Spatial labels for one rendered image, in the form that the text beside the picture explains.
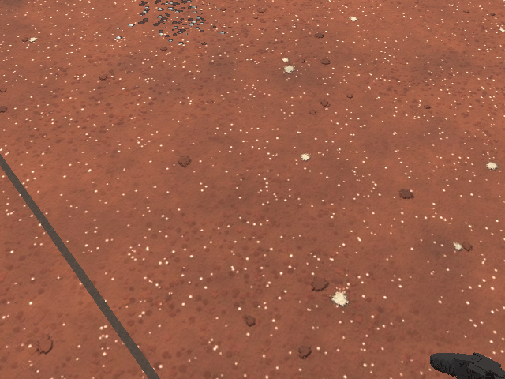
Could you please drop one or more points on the right robot hand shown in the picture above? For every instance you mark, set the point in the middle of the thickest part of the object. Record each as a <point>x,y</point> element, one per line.
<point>464,366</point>

